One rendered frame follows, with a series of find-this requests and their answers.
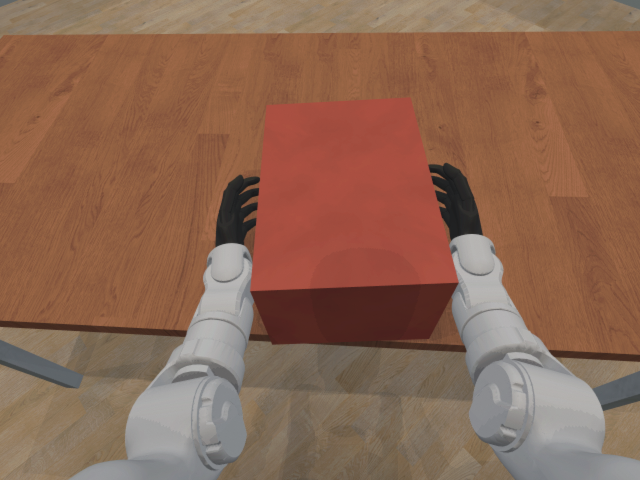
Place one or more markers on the carton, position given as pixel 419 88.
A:
pixel 350 243

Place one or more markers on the robot left hand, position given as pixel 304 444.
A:
pixel 230 227

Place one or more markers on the table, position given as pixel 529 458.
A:
pixel 115 151

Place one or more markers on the robot left upper arm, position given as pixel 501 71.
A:
pixel 187 430

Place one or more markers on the robot right upper arm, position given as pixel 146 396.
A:
pixel 544 425

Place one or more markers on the robot right hand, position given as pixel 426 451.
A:
pixel 461 215

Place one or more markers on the left robot forearm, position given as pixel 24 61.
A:
pixel 218 334

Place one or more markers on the right robot forearm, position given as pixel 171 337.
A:
pixel 488 322

